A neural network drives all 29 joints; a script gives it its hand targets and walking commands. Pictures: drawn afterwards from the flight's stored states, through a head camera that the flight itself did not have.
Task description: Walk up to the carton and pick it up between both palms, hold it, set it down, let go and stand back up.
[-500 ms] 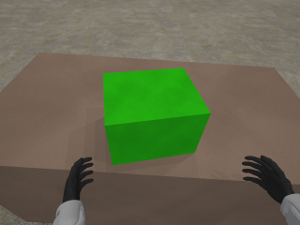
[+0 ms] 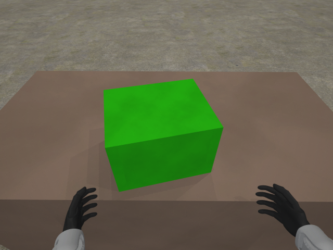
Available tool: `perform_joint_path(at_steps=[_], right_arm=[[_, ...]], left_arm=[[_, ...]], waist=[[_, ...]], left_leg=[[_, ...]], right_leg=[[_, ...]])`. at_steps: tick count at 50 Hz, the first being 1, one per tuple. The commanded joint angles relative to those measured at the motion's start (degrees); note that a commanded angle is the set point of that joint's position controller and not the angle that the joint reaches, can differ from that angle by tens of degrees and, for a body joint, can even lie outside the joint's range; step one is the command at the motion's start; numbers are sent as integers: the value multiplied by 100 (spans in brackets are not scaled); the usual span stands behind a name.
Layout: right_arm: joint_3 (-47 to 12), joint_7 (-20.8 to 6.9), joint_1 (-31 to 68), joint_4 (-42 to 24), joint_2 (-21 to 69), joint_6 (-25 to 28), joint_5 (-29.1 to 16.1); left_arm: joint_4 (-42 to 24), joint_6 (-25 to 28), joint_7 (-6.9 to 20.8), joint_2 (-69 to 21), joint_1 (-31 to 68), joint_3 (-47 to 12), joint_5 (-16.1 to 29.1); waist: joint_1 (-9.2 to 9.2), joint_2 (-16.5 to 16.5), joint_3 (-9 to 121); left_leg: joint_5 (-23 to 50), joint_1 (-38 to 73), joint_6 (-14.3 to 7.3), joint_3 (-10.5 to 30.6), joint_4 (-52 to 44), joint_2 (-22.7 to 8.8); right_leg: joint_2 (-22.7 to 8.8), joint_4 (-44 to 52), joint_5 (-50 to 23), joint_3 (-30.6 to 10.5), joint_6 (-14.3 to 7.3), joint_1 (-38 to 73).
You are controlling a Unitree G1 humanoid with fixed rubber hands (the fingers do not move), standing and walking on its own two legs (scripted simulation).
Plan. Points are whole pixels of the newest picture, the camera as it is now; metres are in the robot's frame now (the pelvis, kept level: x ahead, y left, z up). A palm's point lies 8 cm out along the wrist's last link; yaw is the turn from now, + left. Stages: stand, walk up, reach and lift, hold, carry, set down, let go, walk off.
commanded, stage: set down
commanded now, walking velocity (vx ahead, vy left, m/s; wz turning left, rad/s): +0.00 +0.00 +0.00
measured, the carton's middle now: (158, 131) +0.46 +0.03 +0.02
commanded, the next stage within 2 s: let go in 0.88 s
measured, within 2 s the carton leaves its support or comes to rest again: neither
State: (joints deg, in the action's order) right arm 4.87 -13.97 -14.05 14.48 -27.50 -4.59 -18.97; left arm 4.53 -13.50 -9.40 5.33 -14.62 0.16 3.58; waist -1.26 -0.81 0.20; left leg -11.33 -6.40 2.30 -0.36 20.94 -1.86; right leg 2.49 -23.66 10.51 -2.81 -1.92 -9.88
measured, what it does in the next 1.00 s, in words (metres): stands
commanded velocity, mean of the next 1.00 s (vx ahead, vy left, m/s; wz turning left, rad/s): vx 0.00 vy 0.00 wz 0.00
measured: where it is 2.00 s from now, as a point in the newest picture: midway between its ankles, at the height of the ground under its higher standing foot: outside the picture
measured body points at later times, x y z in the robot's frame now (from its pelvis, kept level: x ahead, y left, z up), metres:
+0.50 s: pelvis +0.03 +0.01 +0.00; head +0.02 +0.02 +0.45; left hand +0.20 +0.22 -0.02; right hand +0.22 -0.25 -0.01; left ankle +0.00 +0.15 -0.74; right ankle +0.03 -0.10 -0.74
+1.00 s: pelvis +0.02 +0.01 +0.00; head +0.02 +0.03 +0.45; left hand +0.20 +0.23 -0.05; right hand +0.21 -0.24 -0.03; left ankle +0.00 +0.15 -0.74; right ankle +0.03 -0.10 -0.74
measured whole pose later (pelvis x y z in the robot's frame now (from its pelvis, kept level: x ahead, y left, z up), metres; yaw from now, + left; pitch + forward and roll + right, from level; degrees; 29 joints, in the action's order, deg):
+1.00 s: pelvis +0.02 +0.01 +0.00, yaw +1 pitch -3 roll -1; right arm 1.1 -10.5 -14.9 25.7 -20.1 7.2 -11.9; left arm 12.1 -7.2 -6.7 7.6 -18.6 -0.4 -0.8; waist -0.5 1.9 -2.3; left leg -14.0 -5.1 1.4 0.2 21.9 -2.0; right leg 2.4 -20.0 10.9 -2.2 -1.0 -6.2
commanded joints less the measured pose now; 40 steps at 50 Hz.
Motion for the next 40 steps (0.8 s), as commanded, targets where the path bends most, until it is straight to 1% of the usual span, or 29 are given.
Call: perform_joint_path(at_steps=[1,2,4,5,7,8,9,11,14,15,16,17,19,21,23,24,25,26,27,29,31,32,33,35,36,37,38,39,40], right_arm=[[416,86,429,-955,-1180,489,-34],[346,120,389,-1457,-1170,600,-79],[455,70,436,-1153,-1284,659,-12],[392,84,408,-1082,-1129,689,-8],[451,108,445,-1260,-952,765,-3],[345,139,396,-825,-908,670,60],[355,168,437,-885,-774,651,70],[185,277,290,-433,-498,563,233],[335,224,285,-504,-584,723,117],[333,210,276,-333,-615,705,198],[350,81,486,-746,-819,864,8],[406,44,332,-425,-919,927,-25],[313,65,116,-467,-956,1027,0],[286,143,99,-8,-1034,1034,201],[278,97,215,-186,-1094,1140,265],[126,242,85,237,-695,1035,293],[107,215,107,-49,-774,1114,318],[14,299,5,258,-559,1069,422],[97,251,122,-133,-761,1207,325],[35,216,209,17,-639,1179,321],[232,94,380,-281,-926,1296,257],[195,154,281,37,-825,1200,311],[179,177,263,-45,-756,1195,342],[53,273,168,-75,-629,1218,438],[65,266,223,14,-677,1205,496],[-18,270,179,82,-590,1237,409],[-120,361,-8,429,-375,1229,619],[-97,390,118,130,-359,1270,580],[-22,472,132,557,-328,1209,739]], left_arm=[[-1221,536,48,607,199,232,-21],[-1707,654,39,772,161,285,78],[-1729,710,-49,618,133,139,-160],[-1389,713,4,541,104,110,-138],[-1733,781,26,635,152,16,-35],[-1110,695,106,600,135,25,-112],[-1362,658,107,652,351,65,-111],[-615,580,254,725,217,210,-234],[-1361,678,123,702,-42,157,-151],[-1125,671,123,736,-59,65,-210],[-1839,762,-70,594,-90,57,-272],[-1763,794,-115,356,-275,-106,-300],[-1501,781,-62,446,-524,-27,-294],[-745,796,76,475,-554,-32,-449],[-896,818,50,248,-486,5,-484],[-455,724,234,578,-480,48,-394],[-809,771,212,510,-469,174,-384],[-421,776,276,508,-454,154,-428],[-1013,909,216,602,-447,197,-347],[-866,920,162,515,-355,78,-405],[-1336,1012,-13,295,-256,-60,-409],[-609,908,123,475,-347,-8,-385],[-608,863,116,497,-270,2,-428],[-394,869,256,589,-325,63,-296],[-384,894,246,542,-232,36,-373],[-478,946,246,559,-269,58,-317],[93,883,395,593,-315,201,-395],[-241,923,350,731,-190,233,-370],[382,841,455,675,-223,176,-328]], waist=[[-28,918,456],[-61,935,778],[80,487,679],[80,724,476],[116,673,572],[269,685,311],[283,523,292],[205,598,-93],[-42,281,454],[81,207,190],[-160,-133,716],[-85,-313,508],[-7,126,626],[164,131,253],[104,158,417],[205,432,-44],[53,660,364],[153,659,-47],[2,688,483],[18,388,239],[-27,54,411],[74,283,161],[111,196,143],[105,752,249],[103,463,254],[93,514,379],[110,725,123],[59,516,180],[181,653,-101]], left_leg=[[783,-21,-89,-35,-215,193],[861,-26,-81,-25,-162,203],[885,60,-33,60,-187,175],[700,19,-48,110,-133,167],[743,-59,-54,61,-117,156],[491,-161,-68,60,-118,184],[474,-43,-52,86,-206,167],[312,-95,-129,-44,-207,212],[784,133,-38,7,-190,123],[766,124,4,40,-206,99],[1142,319,56,130,-245,5],[1312,331,73,167,-261,14],[1340,191,22,109,-192,79],[1314,13,24,73,-145,90],[1475,243,78,121,-207,64],[1191,127,36,31,-174,108],[1218,110,-24,7,-204,137],[1092,-7,-29,-9,-236,150],[1256,46,-1,0,-173,139],[1316,92,20,40,-199,138],[1325,220,41,128,-264,31],[1090,97,-11,63,-188,65],[1111,201,11,111,-269,36],[949,82,-81,-15,-198,112],[1055,123,-70,-15,-204,113],[1153,139,-43,-25,-185,109],[1026,4,-56,-77,-134,152],[1049,120,-93,-103,-191,165],[904,164,-76,-117,-198,121]], right_leg=[[-232,831,-845,-227,42,189],[-209,734,-1162,-208,10,420],[-164,745,-1073,-131,3,311],[-253,848,-663,-224,18,172],[-232,809,-774,-178,-29,190],[-306,975,-470,-298,-15,160],[-418,1066,-199,-400,32,129],[-444,1087,58,-428,57,72],[-249,854,-514,-45,52,219],[-300,915,-622,-122,10,97],[-120,740,-952,115,-93,208],[-128,793,-966,99,-104,58],[-105,824,-1375,16,-76,445],[-135,829,-1550,-2,-67,389],[-73,872,-1524,97,-85,291],[-243,917,-1455,-106,-10,314],[-217,905,-1549,-67,24,543],[-270,892,-1460,-102,47,457],[-186,787,-1746,-45,10,556],[-167,775,-1527,16,4,412],[-32,736,-1140,227,-148,233],[-121,836,-996,68,-129,173],[-149,874,-1030,93,-117,154],[-242,867,-1178,-35,-45,294],[-201,813,-1151,72,-41,191],[-203,791,-1450,11,-75,399],[-263,812,-1522,-64,-4,445],[-286,797,-1553,20,46,381],[-277,873,-1184,88,82,215]])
